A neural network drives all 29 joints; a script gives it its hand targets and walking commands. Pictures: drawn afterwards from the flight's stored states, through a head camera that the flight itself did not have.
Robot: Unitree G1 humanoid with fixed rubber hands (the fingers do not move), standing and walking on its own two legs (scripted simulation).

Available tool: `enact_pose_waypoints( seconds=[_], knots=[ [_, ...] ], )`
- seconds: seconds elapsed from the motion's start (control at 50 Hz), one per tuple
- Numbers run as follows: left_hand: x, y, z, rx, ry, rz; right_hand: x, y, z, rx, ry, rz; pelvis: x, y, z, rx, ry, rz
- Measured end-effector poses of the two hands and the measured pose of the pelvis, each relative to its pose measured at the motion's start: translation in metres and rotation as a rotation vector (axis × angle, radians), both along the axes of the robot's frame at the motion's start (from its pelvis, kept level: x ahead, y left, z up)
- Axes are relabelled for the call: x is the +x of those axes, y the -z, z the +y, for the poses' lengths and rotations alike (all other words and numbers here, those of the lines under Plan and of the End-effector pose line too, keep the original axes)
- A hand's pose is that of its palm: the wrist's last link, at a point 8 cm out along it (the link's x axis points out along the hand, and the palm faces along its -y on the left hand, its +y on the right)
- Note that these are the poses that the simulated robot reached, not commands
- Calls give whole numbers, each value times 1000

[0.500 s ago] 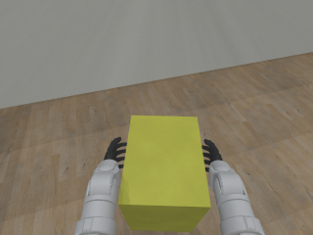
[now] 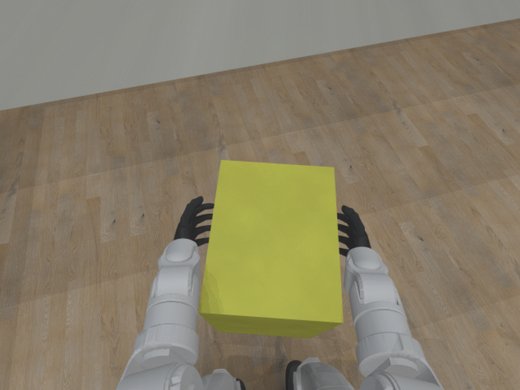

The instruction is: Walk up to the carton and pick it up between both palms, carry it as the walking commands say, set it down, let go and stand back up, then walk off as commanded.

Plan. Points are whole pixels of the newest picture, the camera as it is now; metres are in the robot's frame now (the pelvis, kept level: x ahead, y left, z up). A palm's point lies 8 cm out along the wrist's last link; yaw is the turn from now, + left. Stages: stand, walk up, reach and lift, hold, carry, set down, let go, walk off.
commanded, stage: set down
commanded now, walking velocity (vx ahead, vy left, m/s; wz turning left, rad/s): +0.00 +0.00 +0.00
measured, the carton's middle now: (269, 258) +0.35 -0.01 -0.11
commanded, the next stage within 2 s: none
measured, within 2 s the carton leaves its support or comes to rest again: neither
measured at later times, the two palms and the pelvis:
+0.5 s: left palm (204, 253) +0.37 +0.12 -0.13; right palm (345, 259) +0.35 -0.16 -0.14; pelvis -0.03 -0.01 -0.07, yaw +0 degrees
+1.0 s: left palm (205, 250) +0.41 +0.13 -0.20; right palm (330, 256) +0.39 -0.15 -0.21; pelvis -0.03 +0.00 -0.14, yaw +2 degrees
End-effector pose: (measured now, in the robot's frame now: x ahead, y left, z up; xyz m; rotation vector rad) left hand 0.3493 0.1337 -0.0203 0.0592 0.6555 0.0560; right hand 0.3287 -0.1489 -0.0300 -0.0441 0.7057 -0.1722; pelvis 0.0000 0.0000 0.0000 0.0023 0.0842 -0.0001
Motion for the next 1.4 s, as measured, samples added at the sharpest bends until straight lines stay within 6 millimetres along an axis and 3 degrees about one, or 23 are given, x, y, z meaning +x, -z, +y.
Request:
enact_pose_waypoints(
  seconds=[0.3,0.48,0.78,1.02,1.4],
  knots=[
    [13,71,-14,-20,-6,-29,10,71,-14,-22,-4,-30,-14,35,-10,16,-6,204],
    [23,106,-10,-32,-19,-59,24,105,-10,-16,-1,-61,-26,67,-9,17,-4,282],
    [50,145,1,-59,-51,-54,54,145,1,-25,-26,-57,-31,110,-2,6,-18,385],
    [60,183,0,-61,-61,-38,62,185,0,-16,-27,-40,-28,141,-4,7,-25,478],
    [80,246,1,-50,-53,-26,81,251,1,6,-10,-28,-38,195,-3,6,-28,568]
  ],
)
